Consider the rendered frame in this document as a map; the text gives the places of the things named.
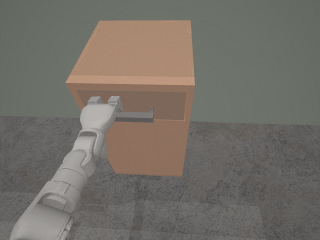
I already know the robot left hand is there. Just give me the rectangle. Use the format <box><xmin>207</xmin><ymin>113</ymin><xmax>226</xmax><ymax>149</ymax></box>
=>
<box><xmin>80</xmin><ymin>96</ymin><xmax>123</xmax><ymax>160</ymax></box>

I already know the left robot forearm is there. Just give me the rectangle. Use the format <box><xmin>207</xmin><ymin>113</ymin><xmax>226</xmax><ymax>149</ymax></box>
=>
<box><xmin>9</xmin><ymin>128</ymin><xmax>105</xmax><ymax>240</ymax></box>

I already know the cabinet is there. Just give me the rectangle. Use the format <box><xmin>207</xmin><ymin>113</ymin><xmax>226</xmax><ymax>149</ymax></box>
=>
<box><xmin>65</xmin><ymin>20</ymin><xmax>195</xmax><ymax>177</ymax></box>

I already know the drawer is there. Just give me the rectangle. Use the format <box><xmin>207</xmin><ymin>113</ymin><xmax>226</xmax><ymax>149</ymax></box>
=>
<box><xmin>76</xmin><ymin>89</ymin><xmax>187</xmax><ymax>120</ymax></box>

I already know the left robot upper arm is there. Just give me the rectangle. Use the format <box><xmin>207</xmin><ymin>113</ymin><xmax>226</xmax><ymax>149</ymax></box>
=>
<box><xmin>13</xmin><ymin>202</ymin><xmax>75</xmax><ymax>240</ymax></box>

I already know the handle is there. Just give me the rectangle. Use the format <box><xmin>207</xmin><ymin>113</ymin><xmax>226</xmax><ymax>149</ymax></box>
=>
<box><xmin>115</xmin><ymin>105</ymin><xmax>154</xmax><ymax>123</ymax></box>

